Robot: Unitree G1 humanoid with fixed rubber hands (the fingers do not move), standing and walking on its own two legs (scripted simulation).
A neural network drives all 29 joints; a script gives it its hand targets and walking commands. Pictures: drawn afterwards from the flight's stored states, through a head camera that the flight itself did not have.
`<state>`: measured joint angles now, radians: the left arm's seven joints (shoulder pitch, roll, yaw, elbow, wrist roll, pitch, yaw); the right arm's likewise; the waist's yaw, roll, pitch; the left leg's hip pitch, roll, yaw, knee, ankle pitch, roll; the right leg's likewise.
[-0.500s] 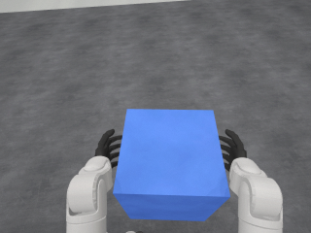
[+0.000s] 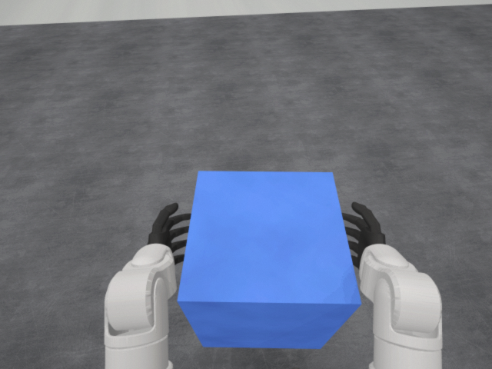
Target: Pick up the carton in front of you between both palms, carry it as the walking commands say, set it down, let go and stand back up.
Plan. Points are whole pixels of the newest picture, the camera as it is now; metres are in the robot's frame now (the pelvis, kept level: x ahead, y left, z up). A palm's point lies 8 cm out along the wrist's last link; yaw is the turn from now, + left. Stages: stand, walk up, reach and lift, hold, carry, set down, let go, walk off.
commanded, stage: carry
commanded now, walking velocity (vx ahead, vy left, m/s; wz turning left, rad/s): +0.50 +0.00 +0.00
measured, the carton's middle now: (263, 265) +0.29 +0.00 +0.02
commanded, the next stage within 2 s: none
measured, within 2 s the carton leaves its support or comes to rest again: neither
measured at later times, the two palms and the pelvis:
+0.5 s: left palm (193, 123) +0.58 +0.15 +0.09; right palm (331, 124) +0.58 -0.15 +0.09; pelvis +0.32 +0.00 -0.01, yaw +0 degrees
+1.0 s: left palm (205, 93) +0.71 +0.14 +0.09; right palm (327, 95) +0.71 -0.16 +0.09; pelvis +0.44 +0.00 +0.00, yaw +0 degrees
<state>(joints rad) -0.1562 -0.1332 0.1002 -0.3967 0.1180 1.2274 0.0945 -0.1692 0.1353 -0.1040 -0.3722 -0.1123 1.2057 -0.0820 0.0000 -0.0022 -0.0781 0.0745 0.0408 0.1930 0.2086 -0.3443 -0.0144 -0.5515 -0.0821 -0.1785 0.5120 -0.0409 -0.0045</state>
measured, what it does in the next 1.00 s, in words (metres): walks ahead: right foot, then left foot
